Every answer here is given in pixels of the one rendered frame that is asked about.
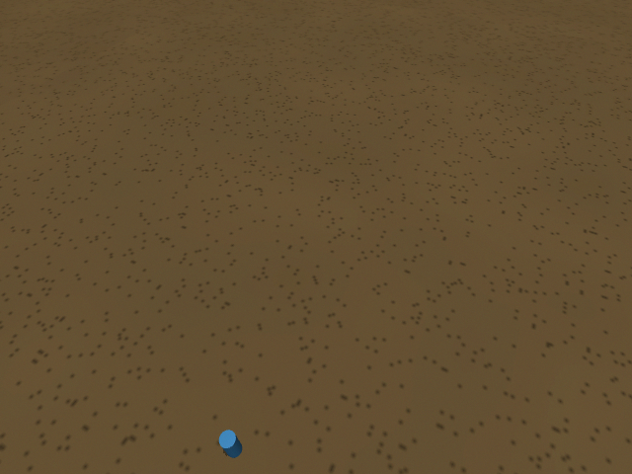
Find can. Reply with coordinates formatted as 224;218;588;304
219;430;242;458

